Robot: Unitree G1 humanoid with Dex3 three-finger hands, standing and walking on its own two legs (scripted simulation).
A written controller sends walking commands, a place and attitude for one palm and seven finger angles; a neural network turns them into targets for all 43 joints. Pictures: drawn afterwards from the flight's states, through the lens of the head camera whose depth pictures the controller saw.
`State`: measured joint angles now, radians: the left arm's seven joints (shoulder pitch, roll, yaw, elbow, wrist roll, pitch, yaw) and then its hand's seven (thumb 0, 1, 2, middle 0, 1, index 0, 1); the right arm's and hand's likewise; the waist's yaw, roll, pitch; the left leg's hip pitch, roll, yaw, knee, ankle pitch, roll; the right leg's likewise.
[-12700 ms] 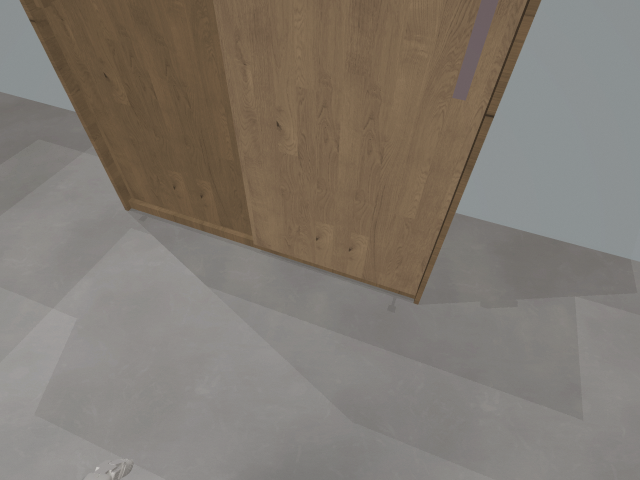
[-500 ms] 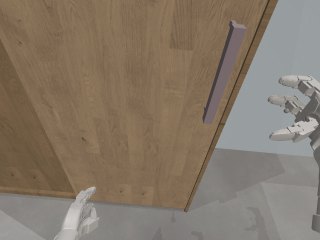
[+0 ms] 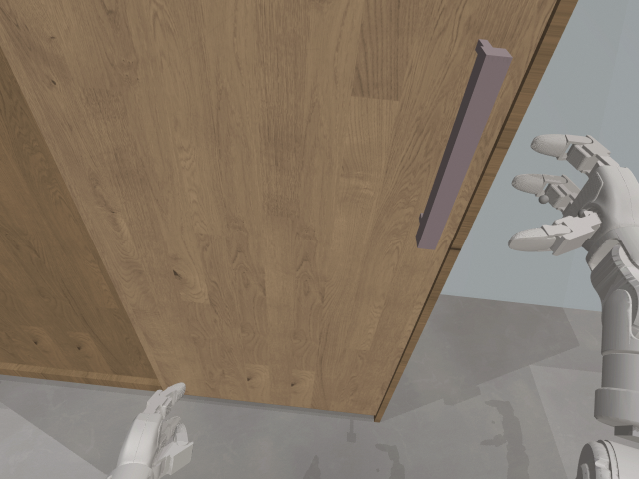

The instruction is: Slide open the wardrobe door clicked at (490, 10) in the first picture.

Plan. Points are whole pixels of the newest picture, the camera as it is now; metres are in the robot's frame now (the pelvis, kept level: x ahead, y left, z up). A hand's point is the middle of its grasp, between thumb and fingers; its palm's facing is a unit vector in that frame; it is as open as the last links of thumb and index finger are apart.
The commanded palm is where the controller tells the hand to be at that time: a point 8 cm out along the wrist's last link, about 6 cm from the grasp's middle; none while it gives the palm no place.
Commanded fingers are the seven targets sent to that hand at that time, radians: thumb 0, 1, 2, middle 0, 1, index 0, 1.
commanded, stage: move the hooked fingers beside the handle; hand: right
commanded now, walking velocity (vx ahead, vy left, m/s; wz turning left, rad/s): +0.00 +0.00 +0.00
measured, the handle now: (451, 156) +0.47 -0.15 +0.21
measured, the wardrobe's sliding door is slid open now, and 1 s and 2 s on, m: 0.00 0.00 0.00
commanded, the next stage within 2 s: feel for the door with the fingertips in 1.36 s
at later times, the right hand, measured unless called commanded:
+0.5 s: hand (510, 177) +0.41 -0.20 +0.23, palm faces +0.07 +1.00 -0.01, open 14.0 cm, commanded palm +0.39 -0.26 +0.22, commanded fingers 0.00 0.50 -0.30 0.30 1.20 0.30 1.20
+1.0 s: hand (506, 180) +0.41 -0.20 +0.22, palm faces +0.07 +1.00 -0.01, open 14.0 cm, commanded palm +0.39 -0.25 +0.22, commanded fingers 0.00 0.50 -0.30 0.30 1.20 0.30 1.20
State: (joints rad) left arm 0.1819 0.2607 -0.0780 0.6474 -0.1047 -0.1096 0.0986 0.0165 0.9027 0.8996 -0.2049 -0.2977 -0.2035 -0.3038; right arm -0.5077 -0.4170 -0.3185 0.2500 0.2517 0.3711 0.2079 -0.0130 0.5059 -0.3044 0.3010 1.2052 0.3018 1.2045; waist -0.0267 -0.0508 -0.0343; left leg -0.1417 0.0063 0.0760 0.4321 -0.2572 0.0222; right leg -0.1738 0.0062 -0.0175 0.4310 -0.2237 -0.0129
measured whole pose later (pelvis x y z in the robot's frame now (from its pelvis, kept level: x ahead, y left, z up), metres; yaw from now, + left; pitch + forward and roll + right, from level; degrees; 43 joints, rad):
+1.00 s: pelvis +0.01 -0.01 +0.00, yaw +1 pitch +0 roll +0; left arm 0.23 0.26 -0.05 0.66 -0.10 -0.05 0.09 0.02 0.90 0.90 -0.20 -0.30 -0.20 -0.30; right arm -0.65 -0.38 -0.27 0.43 0.21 0.32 0.14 -0.01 0.51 -0.30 0.30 1.21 0.30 1.20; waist -0.01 -0.04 -0.04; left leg -0.15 0.00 0.06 0.41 -0.25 0.02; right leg -0.19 0.00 -0.03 0.42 -0.23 -0.02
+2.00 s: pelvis +0.00 +0.00 +0.00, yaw +1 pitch -1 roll +0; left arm 0.20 0.23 -0.07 0.65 -0.08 -0.02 0.09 0.01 0.90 0.90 -0.21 -0.30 -0.20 -0.30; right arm -0.70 -0.33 -0.25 0.48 0.19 0.32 0.06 -0.01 0.51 -0.30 0.30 1.21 0.30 1.20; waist 0.00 -0.03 -0.04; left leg -0.14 -0.01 0.06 0.39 -0.23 0.02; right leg -0.18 -0.01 -0.03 0.41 -0.22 -0.01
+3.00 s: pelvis +0.00 +0.00 +0.00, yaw +1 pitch -1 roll +0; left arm 0.19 0.24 -0.06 0.66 -0.08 -0.01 0.08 0.01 0.90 0.90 -0.21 -0.30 -0.20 -0.30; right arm -0.67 -0.26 -0.20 0.40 0.19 0.35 0.02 -0.01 0.51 -0.30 0.30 1.21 0.30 1.20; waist -0.02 -0.04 -0.04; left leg -0.13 -0.01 0.06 0.37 -0.23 0.02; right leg -0.16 0.00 -0.03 0.39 -0.21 -0.01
